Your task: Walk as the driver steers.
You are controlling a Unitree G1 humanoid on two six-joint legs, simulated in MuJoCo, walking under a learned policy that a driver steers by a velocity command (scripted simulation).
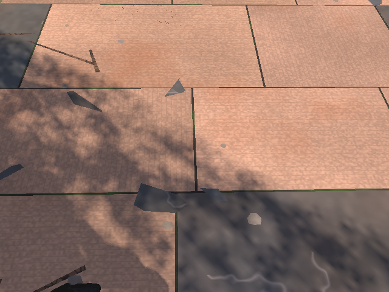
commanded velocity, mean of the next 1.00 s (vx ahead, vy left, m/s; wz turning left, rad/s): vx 0.50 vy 0.00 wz -0.45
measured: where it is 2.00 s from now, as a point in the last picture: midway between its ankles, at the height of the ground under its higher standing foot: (254, 157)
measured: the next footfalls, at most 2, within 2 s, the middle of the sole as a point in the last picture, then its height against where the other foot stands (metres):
left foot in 0.42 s outside the picture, level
right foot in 0.92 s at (272, 265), level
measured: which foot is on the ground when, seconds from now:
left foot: up 0.00-0.40, down 0.42-0.94, up 0.96-1.00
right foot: down 0.00-0.42, up 0.44-0.90, down 0.92-1.00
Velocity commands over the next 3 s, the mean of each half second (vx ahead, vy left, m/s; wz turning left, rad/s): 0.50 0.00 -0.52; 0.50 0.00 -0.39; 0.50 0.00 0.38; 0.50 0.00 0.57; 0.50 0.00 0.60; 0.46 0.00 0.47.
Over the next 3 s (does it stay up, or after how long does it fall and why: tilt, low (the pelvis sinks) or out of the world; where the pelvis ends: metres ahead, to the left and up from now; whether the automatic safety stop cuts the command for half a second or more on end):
stays up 1.54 -0.10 0.00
